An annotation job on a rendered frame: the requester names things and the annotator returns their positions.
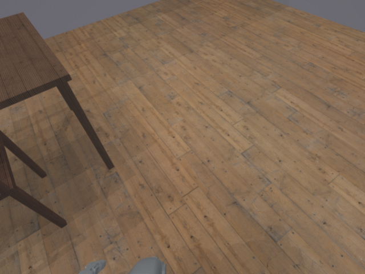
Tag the chair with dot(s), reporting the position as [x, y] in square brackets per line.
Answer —
[8, 186]

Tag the table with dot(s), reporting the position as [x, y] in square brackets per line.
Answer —
[29, 67]

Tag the robot left thigh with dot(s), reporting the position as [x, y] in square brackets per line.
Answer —
[149, 265]

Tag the left robot hand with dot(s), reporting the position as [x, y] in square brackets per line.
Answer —
[93, 267]

